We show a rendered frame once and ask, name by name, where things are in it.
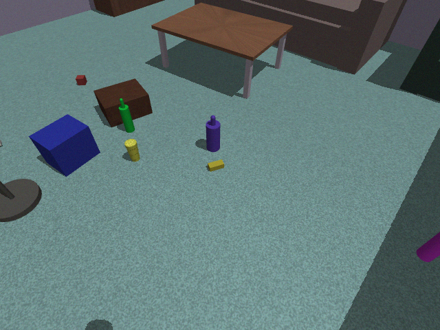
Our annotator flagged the coffee table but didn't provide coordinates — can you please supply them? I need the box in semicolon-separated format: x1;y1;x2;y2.
151;3;293;99

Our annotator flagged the armchair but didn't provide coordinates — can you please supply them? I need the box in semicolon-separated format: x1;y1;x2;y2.
400;19;440;102

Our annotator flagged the sofa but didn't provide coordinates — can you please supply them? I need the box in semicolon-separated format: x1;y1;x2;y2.
195;0;407;75

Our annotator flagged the floor lamp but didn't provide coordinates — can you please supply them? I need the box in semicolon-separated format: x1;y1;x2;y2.
0;179;42;222

